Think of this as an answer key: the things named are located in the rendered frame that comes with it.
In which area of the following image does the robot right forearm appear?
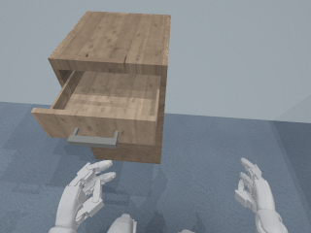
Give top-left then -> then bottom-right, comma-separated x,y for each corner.
255,209 -> 289,233

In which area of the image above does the handle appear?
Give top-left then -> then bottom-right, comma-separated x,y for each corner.
67,127 -> 120,149
78,56 -> 125,70

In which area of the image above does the left robot thigh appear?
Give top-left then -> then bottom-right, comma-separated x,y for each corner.
107,216 -> 137,233

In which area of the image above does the cabinet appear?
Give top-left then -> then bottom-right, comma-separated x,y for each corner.
48,11 -> 171,164

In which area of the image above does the drawer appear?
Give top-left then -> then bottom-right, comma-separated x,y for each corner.
30,70 -> 162,146

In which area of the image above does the right robot hand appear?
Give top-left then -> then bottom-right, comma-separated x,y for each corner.
235,157 -> 276,213

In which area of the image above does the left robot hand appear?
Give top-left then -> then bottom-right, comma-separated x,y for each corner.
54,160 -> 116,231

